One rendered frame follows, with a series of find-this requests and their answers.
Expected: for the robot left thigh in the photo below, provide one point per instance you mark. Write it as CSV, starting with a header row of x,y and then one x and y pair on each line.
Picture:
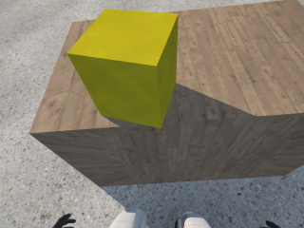
x,y
131,217

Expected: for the carton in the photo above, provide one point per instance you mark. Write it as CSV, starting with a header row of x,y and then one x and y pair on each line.
x,y
127,60

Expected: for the left robot hand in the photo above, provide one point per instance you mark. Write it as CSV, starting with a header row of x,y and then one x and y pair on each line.
x,y
65,219

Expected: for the pedestal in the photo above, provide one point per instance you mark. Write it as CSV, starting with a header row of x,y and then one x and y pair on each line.
x,y
236,111

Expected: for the robot right thigh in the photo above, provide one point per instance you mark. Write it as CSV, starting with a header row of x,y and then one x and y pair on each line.
x,y
191,220

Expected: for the robot thigh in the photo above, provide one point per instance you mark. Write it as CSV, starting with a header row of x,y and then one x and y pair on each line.
x,y
131,217
191,220

